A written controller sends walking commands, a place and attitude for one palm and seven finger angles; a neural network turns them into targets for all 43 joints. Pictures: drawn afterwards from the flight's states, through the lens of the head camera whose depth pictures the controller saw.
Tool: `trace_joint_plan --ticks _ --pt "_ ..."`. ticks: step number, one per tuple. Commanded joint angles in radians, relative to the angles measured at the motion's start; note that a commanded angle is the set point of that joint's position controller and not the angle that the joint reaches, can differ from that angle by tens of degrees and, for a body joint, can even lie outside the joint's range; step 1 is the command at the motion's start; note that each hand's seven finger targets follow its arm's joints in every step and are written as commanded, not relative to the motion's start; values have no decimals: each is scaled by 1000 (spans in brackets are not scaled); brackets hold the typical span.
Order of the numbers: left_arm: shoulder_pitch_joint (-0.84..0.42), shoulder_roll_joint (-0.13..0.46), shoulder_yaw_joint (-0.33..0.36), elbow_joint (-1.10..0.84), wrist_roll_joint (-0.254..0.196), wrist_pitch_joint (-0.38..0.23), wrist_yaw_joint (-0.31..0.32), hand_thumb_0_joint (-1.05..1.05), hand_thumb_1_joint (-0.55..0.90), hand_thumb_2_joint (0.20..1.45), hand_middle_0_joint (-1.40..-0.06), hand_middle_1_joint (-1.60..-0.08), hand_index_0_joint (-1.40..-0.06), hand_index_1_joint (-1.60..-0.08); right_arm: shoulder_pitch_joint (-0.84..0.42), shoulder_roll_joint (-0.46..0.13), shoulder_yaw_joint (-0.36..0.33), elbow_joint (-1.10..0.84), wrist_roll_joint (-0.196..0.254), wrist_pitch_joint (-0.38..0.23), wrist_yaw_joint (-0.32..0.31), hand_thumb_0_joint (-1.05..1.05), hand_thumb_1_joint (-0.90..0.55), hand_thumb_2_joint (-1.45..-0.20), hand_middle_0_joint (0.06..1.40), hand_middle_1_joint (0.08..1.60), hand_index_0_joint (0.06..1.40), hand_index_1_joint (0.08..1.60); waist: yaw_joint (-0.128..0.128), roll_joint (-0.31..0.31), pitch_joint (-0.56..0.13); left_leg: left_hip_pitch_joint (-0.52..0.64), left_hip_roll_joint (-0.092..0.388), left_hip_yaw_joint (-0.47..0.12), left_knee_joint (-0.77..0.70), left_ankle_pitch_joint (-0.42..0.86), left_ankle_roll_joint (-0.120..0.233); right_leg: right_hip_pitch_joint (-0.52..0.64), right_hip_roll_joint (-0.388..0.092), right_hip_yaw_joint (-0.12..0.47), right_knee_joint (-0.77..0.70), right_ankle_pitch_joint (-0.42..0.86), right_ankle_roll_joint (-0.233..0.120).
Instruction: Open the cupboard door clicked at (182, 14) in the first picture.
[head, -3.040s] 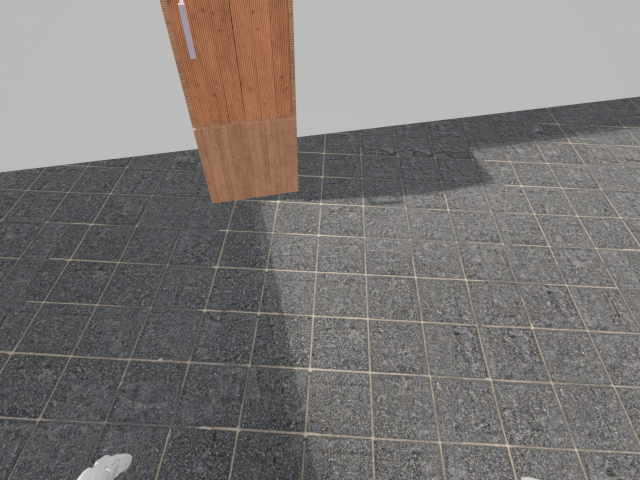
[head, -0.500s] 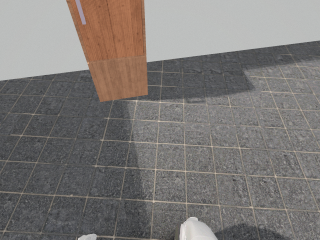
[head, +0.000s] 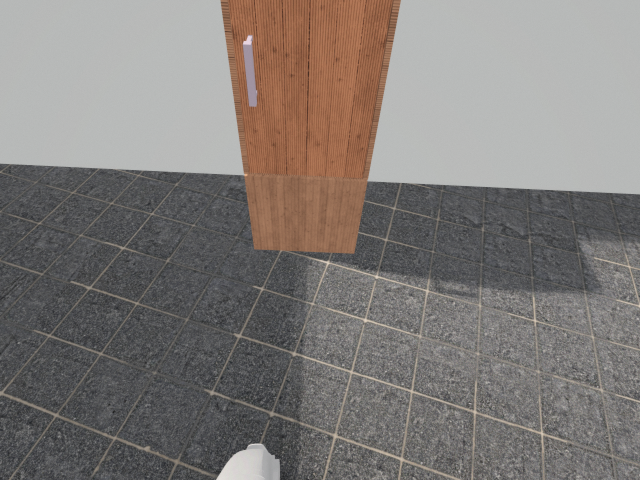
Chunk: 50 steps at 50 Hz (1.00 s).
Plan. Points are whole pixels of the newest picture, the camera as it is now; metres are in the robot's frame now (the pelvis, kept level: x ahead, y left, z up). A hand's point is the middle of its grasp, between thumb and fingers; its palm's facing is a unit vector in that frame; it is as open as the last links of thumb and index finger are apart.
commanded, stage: walk to a spot facing it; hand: left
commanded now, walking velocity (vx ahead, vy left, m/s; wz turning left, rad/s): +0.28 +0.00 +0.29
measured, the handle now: (251, 71) +0.98 +0.27 +0.00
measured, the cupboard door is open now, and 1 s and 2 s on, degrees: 0 0 0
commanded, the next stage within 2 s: take the last steps up to it in 0.02 s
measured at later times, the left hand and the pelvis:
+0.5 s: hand (197, 400) +0.25 +0.21 -0.16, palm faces +0.05 -0.98 -0.17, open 7.4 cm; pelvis +0.18 +0.03 +0.01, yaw +2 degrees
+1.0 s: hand (248, 362) +0.31 +0.15 -0.16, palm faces +0.11 -0.98 -0.19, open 7.2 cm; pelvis +0.34 -0.02 +0.01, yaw +3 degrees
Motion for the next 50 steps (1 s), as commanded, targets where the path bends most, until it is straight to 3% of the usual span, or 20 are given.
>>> trace_joint_plan --ticks 1,2,3,4,5,6,8,11,17,23,28,30,32,33,34,35,37,40,43,50 --pt "59 163 33 -22 -2 -9 14 0 900 900 -200 -300 -200 -300 65 -42 -9 -41 -3 -30 -1 0 -900 -900 200 300 200 300 -57 -88 3 178 -84 74 -128 -72 48 1 -287 89 102 801 -86" --pt "42 172 35 -26 -8 -7 15 0 900 900 -200 -300 -200 -300 200 -76 -20 -3 -8 -35 -7 0 -900 -900 200 300 200 300 -120 -70 -80 373 -101 69 -212 -2 64 -55 -259 47 289 796 -56" --pt "56 140 34 -41 -16 -5 7 0 900 900 -200 -300 -200 -300 334 -172 -43 25 -16 -39 -18 0 -900 -900 200 300 200 300 -168 96 -200 644 33 -123 -246 113 120 -258 -173 25 549 525 -7" --pt "55 88 20 -81 -29 -7 -5 0 900 900 -200 -300 -200 -300 427 -272 -64 45 -9 -44 -31 0 -900 -900 200 300 200 300 -176 313 -261 831 306 -519 -345 356 250 -558 -22 54 868 -197 38" --pt "-3 119 24 -101 -21 -4 4 0 900 900 -200 -300 -200 -300 412 -260 -57 56 10 -34 -42 0 -900 -900 200 300 200 300 -167 159 -249 819 336 -517 -385 384 291 -622 -53 187 976 -233 13" --pt "-52 102 24 -98 -19 2 9 0 900 900 -200 -300 -200 -300 335 -221 -48 44 12 -38 -48 0 -900 -900 200 300 200 300 -139 77 -163 675 307 -429 -412 359 258 -632 -93 208 993 -171 11" --pt "-43 73 26 -63 -11 16 0 0 900 900 -200 -300 -200 -300 197 -125 -19 14 12 -56 -54 0 -900 -900 200 300 200 300 -70 15 -36 450 233 -281 -454 369 185 -581 -147 248 935 -50 29" --pt "28 28 28 -36 -2 47 0 0 900 900 -200 -300 -200 -300 187 -74 -7 29 11 -71 -58 0 -900 -900 200 300 200 300 -24 75 -44 362 152 -140 -493 366 146 -484 -140 239 824 23 43" --pt "-88 42 34 -77 5 76 -9 0 900 900 -200 -300 -200 -300 242 -86 -14 45 11 -67 -59 0 -900 -900 200 300 200 300 -35 68 43 391 140 -168 -588 109 156 -598 -144 242 690 148 58" --pt "-267 61 37 -138 0 71 -20 0 900 900 -200 -300 -200 -300 332 -86 -18 83 4 -65 -62 0 -900 -900 200 300 200 300 -75 63 110 475 163 -178 -599 92 178 -648 -141 227 498 147 52" --pt "-341 46 32 -175 -5 57 -24 0 900 900 -200 -300 -200 -300 377 -97 -21 108 -8 -58 -61 0 -900 -900 200 300 200 300 -96 73 101 504 177 -151 -532 151 171 -551 -100 190 318 86 21" --pt "-309 48 36 -169 -4 47 -25 0 900 900 -200 -300 -200 -300 370 -99 -19 114 -10 -55 -62 0 -900 -900 200 300 200 300 -79 77 71 493 164 -124 -464 192 150 -442 -66 168 230 84 3" --pt "-115 86 48 -106 0 30 -23 0 900 900 -200 -300 -200 -300 353 -94 -16 117 1 -55 -59 0 -900 -900 200 300 200 300 9 10 -39 419 88 -43 -227 260 95 -139 -29 146 113 174 -22" --pt "29 166 66 -64 6 17 -12 0 900 900 -200 -300 -200 -300 344 -62 -13 103 12 -58 -48 0 -900 -900 200 300 200 300 69 -132 -135 226 19 21 13 100 53 100 -196 342 74 143 -77" --pt "137 269 88 -41 -3 15 -4 0 900 900 -200 -300 -200 -300 352 -20 1 68 16 -60 -42 0 -900 -900 200 300 200 300 76 -332 -203 -6 -112 56 290 -381 11 258 -425 682 -36 226 -177" --pt "134 266 84 -40 -16 19 1 0 900 900 -200 -300 -200 -300 286 -55 -6 53 12 -51 -45 0 -900 -900 200 300 200 300 88 -203 -167 -60 -83 -54 446 -414 22 189 -449 705 -83 218 -216" --pt "-26 188 68 -73 -16 14 4 0 900 900 -200 -300 -200 -300 245 -27 -16 59 9 -46 -38 0 -900 -900 200 300 200 300 29 -127 -44 -76 -9 -91 508 -258 20 -32 -398 608 -136 42 -186" --pt "-92 86 36 -81 -12 4 9 0 900 900 -200 -300 -200 -300 282 15 -11 85 -2 -18 -33 0 -900 -900 200 300 200 300 -45 -79 34 4 15 -84 423 -120 -4 -214 -299 364 -177 180 -126" --pt "-67 69 31 -71 -5 -4 12 0 900 900 -200 -300 -200 -300 280 22 -14 75 -3 0 -28 0 -900 -900 200 300 200 300 -63 -98 52 20 18 -60 319 -91 -24 -253 -281 297 -196 248 -138" --pt "-11 130 36 -40 -4 -4 3 0 900 900 -200 -300 -200 -300 99 -6 -8 -2 2 -9 -6 0 -900 -900 200 300 200 300 -24 -129 61 47 -8 -11 6 -44 -28 -179 -273 265 -184 253 -146"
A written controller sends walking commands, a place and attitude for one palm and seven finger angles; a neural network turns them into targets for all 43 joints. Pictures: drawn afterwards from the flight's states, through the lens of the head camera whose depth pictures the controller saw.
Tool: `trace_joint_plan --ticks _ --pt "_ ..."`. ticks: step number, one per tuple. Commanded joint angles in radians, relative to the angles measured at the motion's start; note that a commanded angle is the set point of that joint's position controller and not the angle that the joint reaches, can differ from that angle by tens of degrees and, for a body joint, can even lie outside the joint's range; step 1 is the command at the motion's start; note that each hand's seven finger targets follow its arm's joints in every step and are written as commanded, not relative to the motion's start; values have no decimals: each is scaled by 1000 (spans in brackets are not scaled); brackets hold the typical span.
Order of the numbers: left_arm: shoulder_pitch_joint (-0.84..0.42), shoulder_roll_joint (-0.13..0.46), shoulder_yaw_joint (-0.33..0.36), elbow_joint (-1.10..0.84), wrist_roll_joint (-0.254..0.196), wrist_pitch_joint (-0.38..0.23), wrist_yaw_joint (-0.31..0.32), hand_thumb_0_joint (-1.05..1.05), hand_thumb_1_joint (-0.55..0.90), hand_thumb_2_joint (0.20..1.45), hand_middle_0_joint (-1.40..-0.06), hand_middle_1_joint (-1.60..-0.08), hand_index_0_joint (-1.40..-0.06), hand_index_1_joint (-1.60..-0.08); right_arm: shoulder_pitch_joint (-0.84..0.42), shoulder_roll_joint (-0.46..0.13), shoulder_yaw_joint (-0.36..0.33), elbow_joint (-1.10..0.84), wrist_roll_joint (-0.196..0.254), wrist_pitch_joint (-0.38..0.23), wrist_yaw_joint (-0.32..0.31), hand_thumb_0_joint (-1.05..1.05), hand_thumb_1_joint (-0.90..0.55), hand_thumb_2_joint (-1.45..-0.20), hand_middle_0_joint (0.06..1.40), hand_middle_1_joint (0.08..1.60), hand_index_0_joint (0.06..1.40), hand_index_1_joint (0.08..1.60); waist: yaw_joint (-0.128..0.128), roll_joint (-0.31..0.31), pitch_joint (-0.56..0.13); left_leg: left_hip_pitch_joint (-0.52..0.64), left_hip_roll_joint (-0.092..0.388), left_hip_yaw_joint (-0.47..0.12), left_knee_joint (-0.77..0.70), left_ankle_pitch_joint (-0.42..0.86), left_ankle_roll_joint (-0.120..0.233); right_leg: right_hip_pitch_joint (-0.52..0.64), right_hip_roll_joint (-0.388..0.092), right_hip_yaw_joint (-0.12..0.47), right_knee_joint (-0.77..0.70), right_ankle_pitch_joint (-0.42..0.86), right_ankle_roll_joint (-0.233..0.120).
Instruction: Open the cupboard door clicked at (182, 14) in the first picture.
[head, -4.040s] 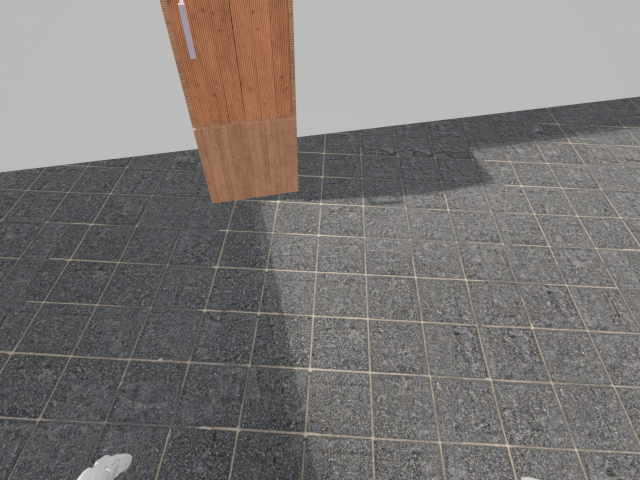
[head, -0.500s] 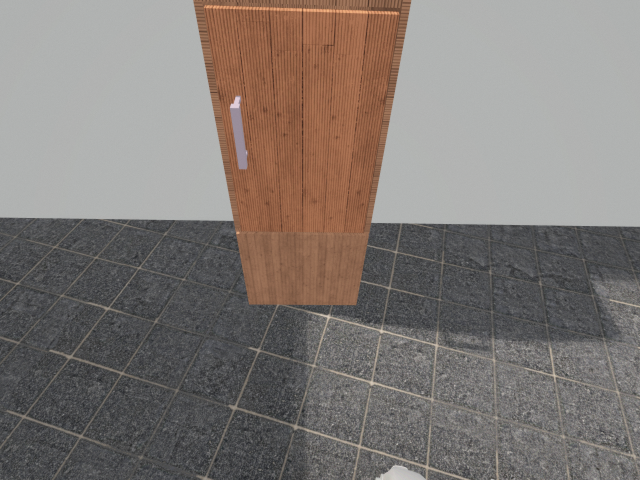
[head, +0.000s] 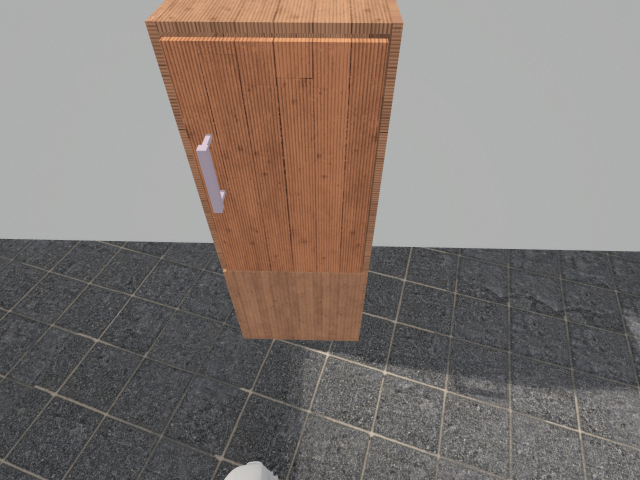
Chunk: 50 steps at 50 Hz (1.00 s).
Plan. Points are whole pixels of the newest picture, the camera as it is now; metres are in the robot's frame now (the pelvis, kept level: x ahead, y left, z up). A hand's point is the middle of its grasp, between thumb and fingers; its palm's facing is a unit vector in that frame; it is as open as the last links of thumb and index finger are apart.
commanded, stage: take the last steps up to it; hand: left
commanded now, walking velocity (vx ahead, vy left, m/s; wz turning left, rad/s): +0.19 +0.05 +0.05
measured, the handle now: (213, 175) +0.66 +0.26 -0.01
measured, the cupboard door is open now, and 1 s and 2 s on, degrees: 0 0 0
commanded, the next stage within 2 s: come to a stop and stand still in 0.10 s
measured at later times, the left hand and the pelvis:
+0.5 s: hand out of the picture +0.14 +0.23 -0.18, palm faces +0.05 -0.98 -0.20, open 7.4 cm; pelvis +0.10 +0.04 -0.01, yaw +0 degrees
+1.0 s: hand out of the picture +0.10 +0.18 -0.16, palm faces +0.09 -0.96 -0.26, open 7.3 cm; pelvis +0.06 -0.01 +0.00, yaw +1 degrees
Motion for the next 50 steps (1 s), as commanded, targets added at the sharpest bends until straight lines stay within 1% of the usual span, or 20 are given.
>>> trace_joint_plan --ticks 1,4,6,7,8,9,10,13,15,25,28,30,31,32,33,34,35,39,45,50 --pt "66 145 25 -20 -1 -19 8 0 900 900 -200 -300 -200 -300 -29 2 9 -56 1 -15 17 0 -900 -900 200 300 200 300 22 -148 94 29 -21 24 -156 3 6 -46 -275 175 -157 169 -111" --pt "87 150 28 -6 1 -9 11 0 900 900 -200 -300 -200 -300 -52 -8 12 -70 3 -24 15 0 -900 -900 200 300 200 300 24 -154 93 115 -41 36 -245 -30 25 -35 -287 176 -97 218 -105" --pt "68 146 28 -5 -5 0 13 0 900 900 -200 -300 -200 -300 48 -33 12 -39 0 -34 6 0 -900 -900 200 300 200 300 -25 -115 47 310 -74 62 -386 41 33 -75 -233 113 43 252 -65" --pt "81 120 21 -8 -9 3 11 0 900 900 -200 -300 -200 -300 147 -82 2 -8 -5 -44 -3 0 -900 -900 200 300 200 300 -59 2 -27 489 -33 9 -439 143 54 -135 -170 65 231 229 -29" --pt "108 65 12 -24 -16 5 7 0 900 900 -200 -300 -200 -300 241 -186 -21 6 -11 -49 -14 0 -900 -900 200 300 200 300 -77 229 -106 659 189 -252 -462 318 135 -324 -55 -11 476 -111 24" --pt "78 61 4 -49 -12 4 10 0 900 900 -200 -300 -200 -300 286 -212 -20 16 0 -37 -24 0 -900 -900 200 300 200 300 -86 269 -120 672 298 -367 -545 411 221 -428 -17 37 685 -404 34" --pt "39 73 8 -52 -6 10 15 0 900 900 -200 -300 -200 -300 240 -179 -11 13 0 -31 -31 0 -900 -900 200 300 200 300 -77 176 -69 597 284 -311 -556 387 235 -443 -56 94 766 -391 21" --pt "50 28 -2 2 -18 33 16 0 900 900 -200 -300 -200 -300 28 -62 34 -27 8 -44 -50 0 -900 -900 200 300 200 300 11 20 24 344 201 -124 -566 710 180 -296 -119 169 653 -211 58" --pt "94 18 -7 16 -20 55 25 0 900 900 -200 -300 -200 -300 0 -70 36 -20 12 -41 -57 0 -900 -900 200 300 200 300 29 30 -5 347 170 -69 -564 801 158 -225 -96 163 548 -154 77" --pt "-48 91 31 -112 -7 116 26 0 900 900 -200 -300 -200 -300 -24 -140 -21 -43 -4 16 -62 0 -900 -900 200 300 200 300 1 152 9 356 210 -92 -520 629 190 -265 -48 162 493 -191 55" --pt "-53 93 30 -126 -8 101 26 0 900 900 -200 -300 -200 -300 -21 -140 -26 -46 -4 22 -52 0 -900 -900 200 300 200 300 7 133 -10 346 186 -101 -484 522 167 -187 -39 140 334 -130 49" --pt "-14 103 29 -116 -6 84 28 0 900 900 -200 -300 -200 -300 -17 -129 -25 -45 4 25 -41 0 -900 -900 200 300 200 300 29 71 -47 307 117 -61 -415 317 107 -67 -41 126 116 71 55" --pt "-22 148 31 -118 1 69 32 0 900 900 -200 -300 -200 -300 14 -86 -19 -42 12 25 -34 0 -900 -900 200 300 200 300 19 -62 -71 277 38 -10 -315 141 48 -21 -129 225 19 233 38" --pt "-50 223 37 -126 4 57 37 0 900 900 -200 -300 -200 -300 27 -21 -6 -59 19 27 -29 0 -900 -900 200 300 200 300 0 -274 -52 163 -73 49 -231 -194 -2 -11 -307 410 -6 446 -33" --pt "-46 244 36 -140 -1 58 33 0 900 900 -200 -300 -200 -300 10 -40 -8 -69 19 42 -29 0 -900 -900 200 300 200 300 25 -236 -53 189 -85 -7 -117 -337 -2 -88 -385 424 -39 487 -123" --pt "-72 234 36 -140 -1 60 36 0 900 900 -200 -300 -200 -300 -13 -33 -9 -67 16 56 -30 0 -900 -900 200 300 200 300 22 -210 -43 183 -79 -59 -31 -349 2 -124 -369 413 -50 417 -153" --pt "-110 224 38 -143 -2 59 39 0 900 900 -200 -300 -200 -300 -5 -40 -7 -54 13 61 -30 0 -900 -900 200 300 200 300 11 -244 -27 154 -78 -77 23 -317 3 -129 -341 411 -56 348 -153" --pt "-139 203 37 -158 -7 55 36 0 900 900 -200 -300 -200 -300 51 -61 -12 -17 10 56 -16 0 -900 -900 200 300 200 300 3 -170 -4 98 -82 -83 110 -171 -13 -87 -276 329 -60 231 -112" --pt "-53 212 54 -141 0 53 37 0 900 900 -200 -300 -200 -300 18 -68 -9 -45 4 51 -14 0 -900 -900 200 300 200 300 53 -174 0 74 -78 -77 -3 -198 -28 -13 -314 395 -88 128 -137" --pt "-47 224 59 -123 6 58 29 0 900 900 -200 -300 -200 -300 29 -52 2 -52 8 40 -12 0 -900 -900 200 300 200 300 54 -207 -27 175 -98 -46 -177 -224 -10 -33 -290 401 -123 -1 -135"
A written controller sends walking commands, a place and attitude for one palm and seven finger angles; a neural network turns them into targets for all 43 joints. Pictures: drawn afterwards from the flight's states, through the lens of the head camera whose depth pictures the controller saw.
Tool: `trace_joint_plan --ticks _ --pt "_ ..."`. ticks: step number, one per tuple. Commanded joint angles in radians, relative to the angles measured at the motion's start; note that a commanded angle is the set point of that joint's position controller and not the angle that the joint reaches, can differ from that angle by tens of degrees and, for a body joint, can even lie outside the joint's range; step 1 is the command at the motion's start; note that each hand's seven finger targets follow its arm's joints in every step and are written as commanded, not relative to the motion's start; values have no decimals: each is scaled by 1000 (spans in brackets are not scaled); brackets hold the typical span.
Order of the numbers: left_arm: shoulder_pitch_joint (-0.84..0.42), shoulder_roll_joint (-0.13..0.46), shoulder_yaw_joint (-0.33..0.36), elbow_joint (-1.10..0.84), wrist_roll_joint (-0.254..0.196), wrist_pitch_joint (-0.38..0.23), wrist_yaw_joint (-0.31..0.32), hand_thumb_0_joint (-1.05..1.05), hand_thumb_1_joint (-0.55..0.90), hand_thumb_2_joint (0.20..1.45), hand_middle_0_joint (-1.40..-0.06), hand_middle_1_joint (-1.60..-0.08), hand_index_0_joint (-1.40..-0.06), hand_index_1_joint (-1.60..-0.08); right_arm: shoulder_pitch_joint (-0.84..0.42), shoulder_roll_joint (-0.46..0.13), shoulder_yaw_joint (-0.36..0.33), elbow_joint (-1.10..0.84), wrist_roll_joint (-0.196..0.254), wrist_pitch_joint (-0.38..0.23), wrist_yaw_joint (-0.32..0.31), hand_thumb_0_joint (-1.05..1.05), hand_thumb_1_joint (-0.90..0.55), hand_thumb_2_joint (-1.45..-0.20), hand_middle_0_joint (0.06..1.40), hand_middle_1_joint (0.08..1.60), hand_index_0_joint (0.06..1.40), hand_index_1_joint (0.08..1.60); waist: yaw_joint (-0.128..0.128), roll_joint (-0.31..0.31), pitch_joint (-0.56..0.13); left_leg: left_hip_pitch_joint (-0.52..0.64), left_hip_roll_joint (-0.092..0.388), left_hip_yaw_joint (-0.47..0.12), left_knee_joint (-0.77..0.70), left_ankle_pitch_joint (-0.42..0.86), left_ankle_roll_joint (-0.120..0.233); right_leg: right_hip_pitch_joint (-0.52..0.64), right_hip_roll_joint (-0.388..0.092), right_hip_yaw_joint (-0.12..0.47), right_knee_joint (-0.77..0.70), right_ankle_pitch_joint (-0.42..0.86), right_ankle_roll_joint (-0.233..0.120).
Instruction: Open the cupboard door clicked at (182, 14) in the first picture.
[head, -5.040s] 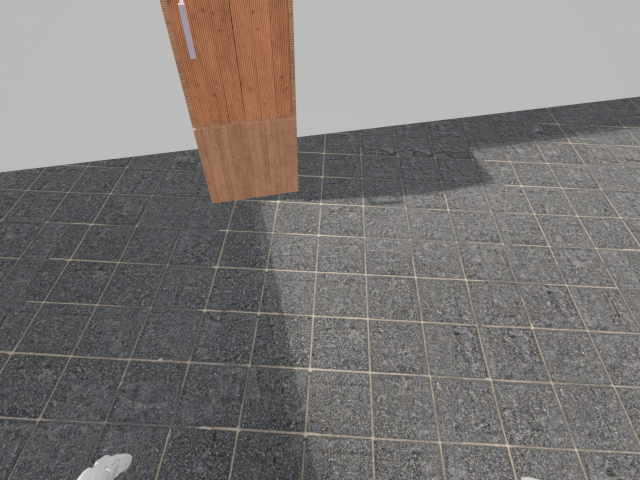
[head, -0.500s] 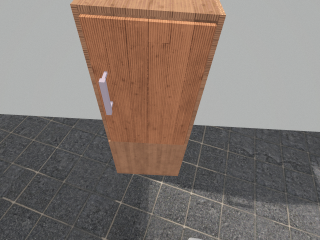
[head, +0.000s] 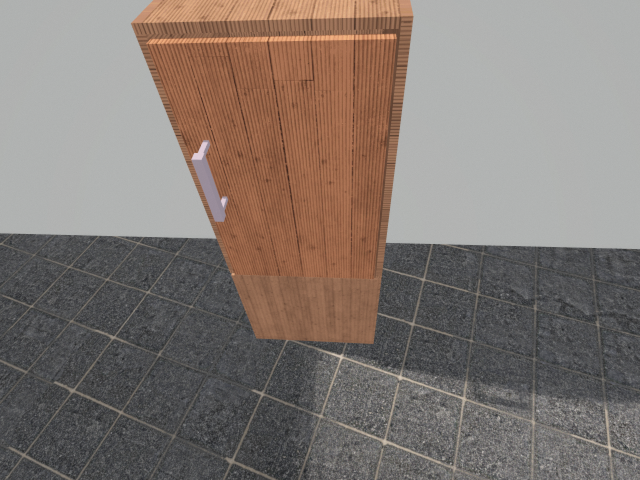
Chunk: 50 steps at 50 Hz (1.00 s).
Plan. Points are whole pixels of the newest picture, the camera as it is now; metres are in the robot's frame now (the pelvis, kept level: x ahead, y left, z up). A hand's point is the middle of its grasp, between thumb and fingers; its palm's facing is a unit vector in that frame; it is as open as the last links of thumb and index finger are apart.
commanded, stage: come to a stop and stand still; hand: left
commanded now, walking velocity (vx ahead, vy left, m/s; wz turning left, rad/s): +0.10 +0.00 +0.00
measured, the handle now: (212, 182) +0.60 +0.27 -0.01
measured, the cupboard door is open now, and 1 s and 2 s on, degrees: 0 0 0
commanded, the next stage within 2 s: look again from close up in 0.36 s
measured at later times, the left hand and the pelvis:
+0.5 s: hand out of the picture +0.03 +0.19 -0.18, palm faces -0.02 -0.98 -0.21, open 7.3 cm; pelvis +0.01 +0.01 -0.01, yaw -2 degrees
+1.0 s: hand out of the picture +0.05 +0.19 -0.18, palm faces +0.05 -0.98 -0.20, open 7.3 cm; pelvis +0.02 +0.01 -0.01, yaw +0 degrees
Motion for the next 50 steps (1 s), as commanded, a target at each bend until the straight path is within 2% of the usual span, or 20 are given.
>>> trace_joint_plan --ticks 1,3,5,7,8,9,13,18,20,22,23,24,25,27,30,32,36,38,43,50 --pt "60 215 54 -13 2 -6 13 0 900 900 -200 -300 -200 -300 33 -26 -2 -57 2 -33 1 0 -900 -900 200 300 200 300 13 -202 -67 -6 -8 22 -149 -3 16 106 -236 296 -216 -96 -118" --pt "25 206 47 -6 -3 0 10 0 900 900 -200 -300 -200 -300 102 -11 5 -32 2 -38 -1 0 -900 -900 200 300 200 300 -23 -220 -61 136 -26 51 -284 72 24 1 -183 248 -220 -227 -73" --pt "3 171 33 2 -12 7 5 0 900 900 -200 -300 -200 -300 185 -20 11 6 1 -52 -9 0 -900 -900 200 300 200 300 -63 -148 -58 296 -15 42 -443 126 37 -128 -106 185 -163 -341 -6" --pt "14 82 12 -8 -21 11 -6 0 900 900 -200 -300 -200 -300 179 -125 -5 -10 -16 -62 -18 0 -900 -900 200 300 200 300 -68 185 21 171 234 -289 -676 -234 123 -223 26 23 118 -296 49" --pt "-13 82 12 -21 -12 9 -10 0 900 900 -200 -300 -200 -300 131 -150 -7 -34 -13 -58 -22 0 -900 -900 200 300 200 300 -60 201 104 32 312 -382 -758 -336 172 -227 37 19 251 -266 47" --pt "1 79 16 -12 -7 7 -17 0 900 900 -200 -300 -200 -300 74 -156 0 -53 -18 -61 -25 0 -900 -900 200 300 200 300 -39 176 118 -49 317 -387 -775 -337 195 -206 19 60 352 -242 47" --pt "73 81 18 53 -2 5 -32 0 900 900 -200 -300 -200 -300 61 -77 20 -32 -5 -84 -39 0 -900 -900 200 300 200 300 -20 117 103 98 203 -180 -690 30 162 -262 8 77 479 -143 59" --pt "-1 62 2 32 -18 -3 -24 0 900 900 -200 -300 -200 -300 153 -72 17 14 -11 -89 -49 0 -900 -900 200 300 200 300 -65 120 53 221 221 -142 -557 543 191 -180 6 53 266 -224 73" --pt "37 51 1 45 -24 -8 -18 0 900 900 -200 -300 -200 -300 139 -75 13 22 -10 -84 -51 0 -900 -900 200 300 200 300 -48 139 23 201 208 -121 -486 637 176 -67 21 37 125 -183 67" --pt "130 69 5 85 -21 -19 -12 0 900 900 -200 -300 -200 -300 132 -60 12 32 2 -84 -47 0 -900 -900 200 300 200 300 -9 62 -32 132 143 -72 -388 512 109 121 7 50 -65 69 64" --pt "145 214 -12 35 -12 -22 2 0 900 900 -200 -300 -200 -300 40 -91 21 -58 7 -66 -32 0 -900 -900 200 300 200 300 -13 -74 65 21 59 -10 -349 234 59 99 12 62 -52 22 29" --pt "190 130 -5 37 -16 -18 10 0 900 900 -200 -300 -200 -300 56 -61 22 -86 -7 -82 -33 0 -900 -900 200 300 200 300 6 -182 -30 -30 27 3 -266 112 54 108 -75 194 -48 -1 13" --pt "144 131 -2 32 -6 -16 13 0 900 900 -200 -300 -200 -300 120 -17 19 -76 -6 -85 -37 0 -900 -900 200 300 200 300 -48 -149 -109 -2 -2 7 -262 121 51 131 -124 221 -60 -77 -13" --pt "143 132 3 2 -9 -29 22 0 900 900 -200 -300 -200 -300 144 -9 24 -49 -4 -71 -36 0 -900 -900 200 300 200 300 -38 -254 -154 -20 -8 -1 -152 60 56 169 -145 281 -101 55 -48" --pt "134 135 7 -11 -7 -40 30 0 900 900 -200 -300 -200 -300 108 7 24 -65 2 -73 -36 0 -900 -900 200 300 200 300 -33 -113 -112 -74 14 -1 -130 17 57 222 -184 260 -26 467 -92" --pt "129 140 4 -15 -10 -40 33 0 900 900 -200 -300 -200 -300 110 8 24 -59 6 -69 -38 0 -900 -900 200 300 200 300 -40 -81 -90 -38 14 10 -191 53 52 211 -173 222 -5 576 -89" --pt "84 102 -13 -18 -22 -34 33 0 900 900 -200 -300 -200 -300 139 -24 26 -30 -1 -75 -34 0 -900 -900 200 300 200 300 -59 -49 -20 100 65 -28 -339 337 74 68 -65 123 0 281 -19" --pt "109 110 -11 -4 -21 -36 30 0 900 900 -200 -300 -200 -300 106 -34 26 -23 -1 -78 -36 0 -900 -900 200 300 200 300 -38 39 -8 110 82 -21 -325 491 70 92 -53 110 7 345 -4" --pt "117 131 -11 14 -21 -40 30 0 900 900 -200 -300 -200 -300 70 -51 28 -26 3 -75 -36 0 -900 -900 200 300 200 300 -40 -15 -43 118 78 -16 -355 445 59 169 -68 117 -7 444 -1" --pt "99 122 -21 26 -19 -34 25 0 900 900 -200 -300 -200 -300 33 -73 32 -16 4 -77 -30 0 -900 -900 200 300 200 300 -36 -11 15 105 79 -36 -425 343 67 134 -56 115 -60 214 12"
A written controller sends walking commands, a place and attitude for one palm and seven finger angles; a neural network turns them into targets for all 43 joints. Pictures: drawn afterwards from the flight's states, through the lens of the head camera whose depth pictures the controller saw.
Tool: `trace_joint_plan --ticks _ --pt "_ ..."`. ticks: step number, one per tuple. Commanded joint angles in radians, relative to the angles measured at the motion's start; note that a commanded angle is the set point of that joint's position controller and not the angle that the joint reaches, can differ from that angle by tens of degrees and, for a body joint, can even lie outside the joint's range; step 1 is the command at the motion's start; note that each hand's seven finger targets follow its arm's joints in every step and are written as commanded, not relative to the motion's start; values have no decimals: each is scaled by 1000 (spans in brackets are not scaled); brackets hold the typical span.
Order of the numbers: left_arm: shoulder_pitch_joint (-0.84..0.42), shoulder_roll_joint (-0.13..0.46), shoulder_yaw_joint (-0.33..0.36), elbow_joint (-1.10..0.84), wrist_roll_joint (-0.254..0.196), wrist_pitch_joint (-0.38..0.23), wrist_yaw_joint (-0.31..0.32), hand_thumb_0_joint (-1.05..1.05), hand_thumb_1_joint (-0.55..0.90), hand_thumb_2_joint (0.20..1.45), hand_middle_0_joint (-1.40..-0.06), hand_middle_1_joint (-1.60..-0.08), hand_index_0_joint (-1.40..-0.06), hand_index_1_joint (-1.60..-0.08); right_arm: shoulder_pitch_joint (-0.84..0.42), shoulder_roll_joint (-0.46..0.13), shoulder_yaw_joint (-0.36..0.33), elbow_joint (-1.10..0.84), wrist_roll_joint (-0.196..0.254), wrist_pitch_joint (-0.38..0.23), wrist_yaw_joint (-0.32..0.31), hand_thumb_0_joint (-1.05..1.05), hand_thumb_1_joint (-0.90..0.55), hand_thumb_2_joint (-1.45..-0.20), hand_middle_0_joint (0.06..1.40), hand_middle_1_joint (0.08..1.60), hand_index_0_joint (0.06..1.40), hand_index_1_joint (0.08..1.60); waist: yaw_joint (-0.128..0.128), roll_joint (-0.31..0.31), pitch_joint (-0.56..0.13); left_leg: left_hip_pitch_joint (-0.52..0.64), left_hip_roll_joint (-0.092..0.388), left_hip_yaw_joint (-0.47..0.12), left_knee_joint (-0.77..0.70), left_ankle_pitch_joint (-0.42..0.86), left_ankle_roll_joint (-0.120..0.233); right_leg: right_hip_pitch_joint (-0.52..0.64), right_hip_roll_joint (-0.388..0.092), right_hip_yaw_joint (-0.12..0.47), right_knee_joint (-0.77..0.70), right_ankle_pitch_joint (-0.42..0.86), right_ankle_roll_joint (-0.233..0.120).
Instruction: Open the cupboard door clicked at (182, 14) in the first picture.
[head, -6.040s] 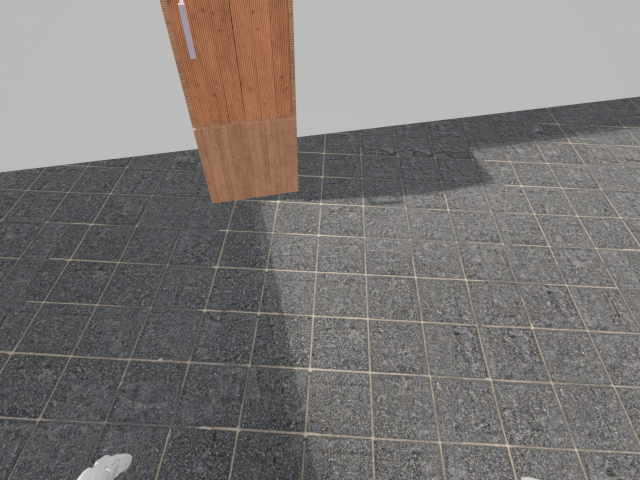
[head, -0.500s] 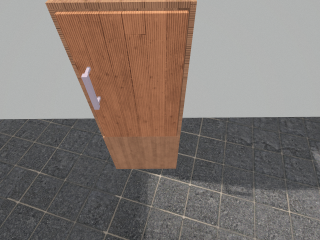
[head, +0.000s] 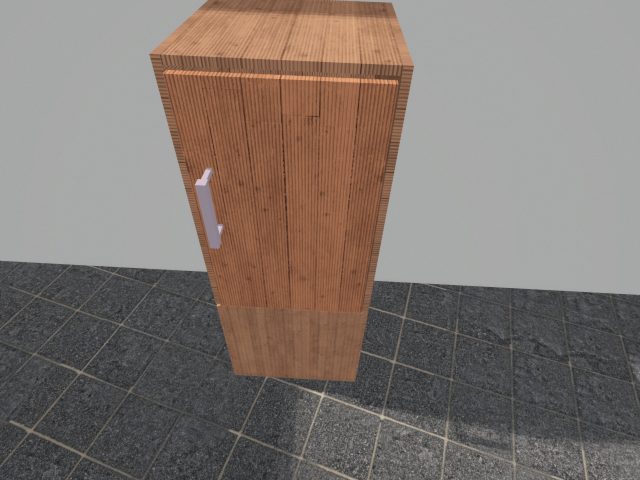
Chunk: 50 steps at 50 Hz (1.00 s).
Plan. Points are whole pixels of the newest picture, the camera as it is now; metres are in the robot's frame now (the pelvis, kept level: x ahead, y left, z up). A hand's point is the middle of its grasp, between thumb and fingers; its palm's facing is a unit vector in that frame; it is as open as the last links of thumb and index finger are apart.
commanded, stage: shuffle to correct the standing spot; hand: left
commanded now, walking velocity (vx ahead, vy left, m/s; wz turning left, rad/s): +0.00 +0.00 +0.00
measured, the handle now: (211, 209) +0.59 +0.25 +0.00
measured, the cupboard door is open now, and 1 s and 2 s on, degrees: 0 0 0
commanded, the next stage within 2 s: come to a stop and stand still in 0.56 s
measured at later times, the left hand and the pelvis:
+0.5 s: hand out of the picture -0.06 +0.21 -0.18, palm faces +0.01 -0.99 -0.14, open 7.4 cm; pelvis -0.01 +0.05 +0.00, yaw -2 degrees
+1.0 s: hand out of the picture +0.15 +0.20 -0.18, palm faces +0.07 -0.99 -0.15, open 7.2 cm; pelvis +0.05 +0.05 -0.01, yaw +1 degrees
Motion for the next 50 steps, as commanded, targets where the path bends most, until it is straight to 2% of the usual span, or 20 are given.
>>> trace_joint_plan --ticks 1,5,11,15,18,21,23,25,28,33,37,38,39,40,42,43,45,47,49,50 --pt "37 106 19 -26 0 -15 9 0 900 900 -200 -300 -200 -300 64 -113 -20 -6 0 -7 1 0 -900 -900 200 300 200 300 -8 -6 80 -86 79 -60 -111 211 31 18 -122 123 -88 266 -1" --pt "42 101 14 -14 1 -13 7 0 900 900 -200 -300 -200 -300 70 -117 -17 5 2 -7 5 0 -900 -900 200 300 200 300 -8 -22 106 -102 77 -71 -145 134 35 -3 -120 124 -116 160 6" --pt "104 102 33 -7 14 9 0 0 900 900 -200 -300 -200 -300 138 -104 -19 19 -12 23 19 0 -900 -900 200 300 200 300 5 -30 186 -228 26 -62 -118 -238 52 -92 -127 173 -165 -345 -7" --pt "129 105 53 -12 12 13 -1 0 900 900 -200 -300 -200 -300 196 -80 -20 18 -15 23 19 0 -900 -900 200 300 200 300 -3 -63 202 -258 -1 -35 -28 -215 60 -136 -173 230 -176 -438 -48" --pt "117 76 55 -19 9 13 -6 0 900 900 -200 -300 -200 -300 260 -72 -20 30 -15 13 15 0 -900 -900 200 300 200 300 -24 7 183 -206 31 -90 -99 -248 81 -177 -128 160 -75 -370 -45" --pt "48 -4 35 -56 19 8 -17 0 900 900 -200 -300 -200 -300 331 -139 -39 51 -13 -5 4 0 -900 -900 200 300 200 300 -58 196 211 -101 248 -410 -355 -442 186 -366 -16 -4 312 -194 -3" --pt "14 1 36 -68 20 2 -25 0 900 900 -200 -300 -200 -300 315 -113 -33 51 -6 -20 2 0 -900 -900 200 300 200 300 -51 124 220 -53 284 -436 -379 -336 235 -449 -75 51 459 -194 -8" --pt "0 -9 39 -67 16 -7 -32 0 900 900 -200 -300 -200 -300 313 -93 -24 57 -7 -36 -2 0 -900 -900 200 300 200 300 -48 35 210 5 268 -352 -351 -123 236 -469 -107 57 446 -156 1" --pt "-25 -30 32 -69 9 -11 -36 0 900 900 -200 -300 -200 -300 348 -74 -17 84 -6 -50 -10 0 -900 -900 200 300 200 300 -53 32 172 51 227 -238 -302 187 227 -407 -99 19 359 -114 13" --pt "-77 -31 33 -89 5 -8 -33 0 900 900 -200 -300 -200 -300 376 -65 -21 113 -11 -53 -11 0 -900 -900 200 300 200 300 -55 89 158 29 220 -176 -266 307 214 -320 -81 -7 254 -80 9" --pt "9 -24 37 -63 4 -14 -17 0 900 900 -200 -300 -200 -300 347 -45 -15 118 -4 -39 -17 0 -900 -900 200 300 200 300 5 19 127 -42 160 -79 -92 527 136 -69 -52 -19 26 82 6" --pt "76 9 42 -41 3 -19 -6 0 900 900 -200 -300 -200 -300 341 -29 -12 112 6 -39 -15 0 -900 -900 200 300 200 300 29 -25 71 -132 130 -58 -15 518 94 102 -94 44 7 228 -7" --pt "158 53 50 -17 2 -27 7 0 900 900 -200 -300 -200 -300 332 -7 -9 96 11 -39 -11 0 -900 -900 200 300 200 300 51 -98 3 -254 64 -11 82 331 49 265 -229 191 37 519 -56" --pt "176 105 52 -4 -5 -30 13 0 900 900 -200 -300 -200 -300 341 12 -11 92 16 -30 -9 0 -900 -900 200 300 200 300 30 -149 -28 -274 5 31 150 -21 13 278 -375 268 -1 775 -129" --pt "111 125 56 -23 0 -22 22 0 900 900 -200 -300 -200 -300 310 40 -25 79 15 -7 -16 0 -900 -900 200 300 200 300 3 -96 40 -267 5 1 264 -234 1 141 -406 232 -4 975 -191" --pt "71 115 58 -32 2 -18 27 0 900 900 -200 -300 -200 -300 298 41 -28 73 15 10 -18 0 -900 -900 200 300 200 300 -2 -190 60 -259 24 10 303 -249 -5 84 -399 218 -8 981 -196" --pt "-31 91 52 -66 7 -6 32 0 900 900 -200 -300 -200 -300 299 47 -33 71 17 21 -10 0 -900 -900 200 300 200 300 -37 -210 72 -187 48 -7 207 -185 -8 -43 -364 154 -15 801 -167" --pt "-89 93 64 -97 -2 16 26 0 900 900 -200 -300 -200 -300 353 39 -42 85 11 20 -1 0 -900 -900 200 300 200 300 -65 -146 45 -68 38 34 0 120 -12 -127 -281 98 55 495 -88" --pt "-71 28 68 -133 -8 42 19 0 900 900 -200 -300 -200 -300 280 -45 -56 43 -8 12 -2 0 -900 -900 200 300 200 300 -24 182 84 -142 207 -150 -147 375 63 -192 -108 7 162 36 22" --pt "-97 20 65 -139 0 49 22 0 900 900 -200 -300 -200 -300 207 -54 -58 14 -15 11 0 0 -900 -900 200 300 200 300 -18 228 134 -212 247 -166 -197 473 112 -157 -69 9 266 -112 30"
